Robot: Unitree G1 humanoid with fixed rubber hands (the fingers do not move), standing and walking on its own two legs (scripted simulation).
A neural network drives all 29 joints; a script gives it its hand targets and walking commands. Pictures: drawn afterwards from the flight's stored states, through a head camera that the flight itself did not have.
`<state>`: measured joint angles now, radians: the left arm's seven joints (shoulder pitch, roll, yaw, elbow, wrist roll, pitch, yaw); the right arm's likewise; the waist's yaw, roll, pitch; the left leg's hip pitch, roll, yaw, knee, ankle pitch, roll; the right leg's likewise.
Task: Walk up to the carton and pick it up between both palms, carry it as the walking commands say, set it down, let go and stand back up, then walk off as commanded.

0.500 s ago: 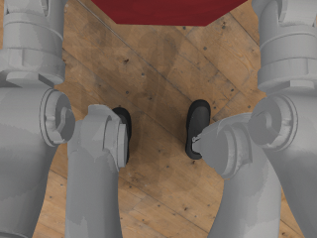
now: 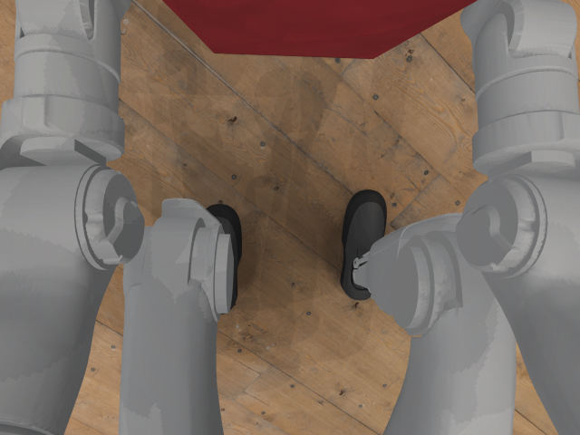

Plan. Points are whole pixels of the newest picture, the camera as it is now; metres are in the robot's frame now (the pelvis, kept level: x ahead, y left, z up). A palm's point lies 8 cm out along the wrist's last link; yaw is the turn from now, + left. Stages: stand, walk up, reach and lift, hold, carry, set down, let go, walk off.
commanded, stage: set down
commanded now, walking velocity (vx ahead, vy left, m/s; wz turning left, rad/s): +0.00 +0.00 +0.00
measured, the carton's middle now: out of the picture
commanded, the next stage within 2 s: none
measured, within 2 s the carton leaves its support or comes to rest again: rests again in 0.38 s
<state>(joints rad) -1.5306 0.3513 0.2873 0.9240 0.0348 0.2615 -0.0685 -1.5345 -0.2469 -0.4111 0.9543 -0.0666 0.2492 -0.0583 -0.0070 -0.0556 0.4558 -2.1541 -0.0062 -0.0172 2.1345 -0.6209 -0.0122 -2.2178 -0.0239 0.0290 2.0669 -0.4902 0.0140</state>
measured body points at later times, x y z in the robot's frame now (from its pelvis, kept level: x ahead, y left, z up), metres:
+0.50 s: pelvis +0.00 +0.00 +0.00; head +0.39 +0.02 +0.21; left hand +0.58 +0.18 -0.20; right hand +0.57 -0.16 -0.20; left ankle +0.10 +0.12 -0.36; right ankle +0.13 -0.13 -0.36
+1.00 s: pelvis +0.00 +0.00 -0.01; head +0.39 +0.02 +0.19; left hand +0.59 +0.21 -0.19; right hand +0.58 -0.18 -0.19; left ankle +0.10 +0.12 -0.36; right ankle +0.13 -0.13 -0.36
